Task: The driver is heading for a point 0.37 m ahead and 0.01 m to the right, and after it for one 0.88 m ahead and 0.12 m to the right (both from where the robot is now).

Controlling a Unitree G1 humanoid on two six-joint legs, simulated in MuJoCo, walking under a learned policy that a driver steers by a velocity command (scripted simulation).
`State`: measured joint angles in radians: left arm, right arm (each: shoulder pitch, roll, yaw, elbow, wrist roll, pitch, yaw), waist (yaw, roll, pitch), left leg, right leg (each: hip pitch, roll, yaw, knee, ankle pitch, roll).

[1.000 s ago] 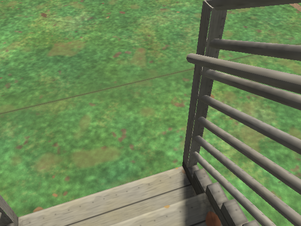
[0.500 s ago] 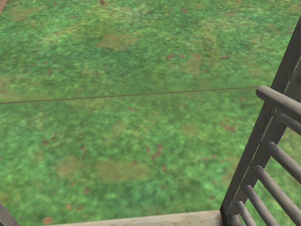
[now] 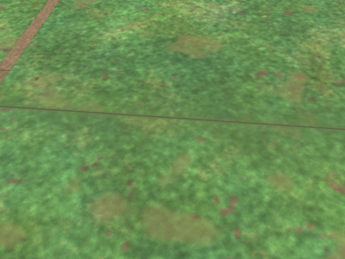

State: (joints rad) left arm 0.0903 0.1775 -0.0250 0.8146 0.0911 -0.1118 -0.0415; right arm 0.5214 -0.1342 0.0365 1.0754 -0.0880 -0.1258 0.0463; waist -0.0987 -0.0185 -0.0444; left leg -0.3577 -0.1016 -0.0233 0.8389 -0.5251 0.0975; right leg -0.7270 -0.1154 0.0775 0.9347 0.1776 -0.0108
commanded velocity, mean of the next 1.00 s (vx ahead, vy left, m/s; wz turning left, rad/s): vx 0.50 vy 0.00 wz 0.02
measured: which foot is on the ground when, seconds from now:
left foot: down 0.00-0.16, up 0.18-0.72, down 0.74-1.00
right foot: up 0.00-0.12, down 0.14-0.74, up 0.76-1.00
